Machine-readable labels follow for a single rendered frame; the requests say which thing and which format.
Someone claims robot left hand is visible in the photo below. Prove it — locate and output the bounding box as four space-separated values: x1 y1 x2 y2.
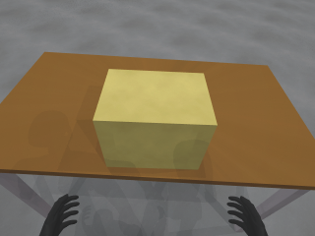
39 194 80 236

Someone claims carton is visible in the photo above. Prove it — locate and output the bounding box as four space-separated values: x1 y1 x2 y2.
93 69 218 170

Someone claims robot right hand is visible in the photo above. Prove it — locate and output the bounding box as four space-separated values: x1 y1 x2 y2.
227 196 268 236

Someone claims table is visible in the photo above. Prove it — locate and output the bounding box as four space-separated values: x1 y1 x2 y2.
0 51 315 233

